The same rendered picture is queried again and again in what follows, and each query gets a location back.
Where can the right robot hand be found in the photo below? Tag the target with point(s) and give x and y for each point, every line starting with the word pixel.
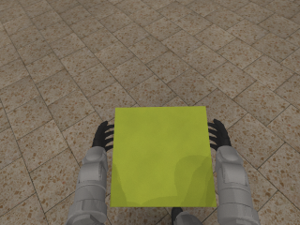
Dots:
pixel 222 138

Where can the robot left forearm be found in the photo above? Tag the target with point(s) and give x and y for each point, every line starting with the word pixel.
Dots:
pixel 90 192

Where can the robot right thigh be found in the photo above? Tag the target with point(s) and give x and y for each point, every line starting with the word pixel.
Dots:
pixel 187 219

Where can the carton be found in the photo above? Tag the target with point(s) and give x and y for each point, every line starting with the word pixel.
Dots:
pixel 161 157

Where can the robot right forearm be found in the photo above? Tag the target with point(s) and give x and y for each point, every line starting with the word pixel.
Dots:
pixel 235 206

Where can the left robot hand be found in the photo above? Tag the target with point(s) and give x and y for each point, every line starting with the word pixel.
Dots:
pixel 100 136

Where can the right robot shin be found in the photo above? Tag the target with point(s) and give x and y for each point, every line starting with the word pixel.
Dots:
pixel 182 213

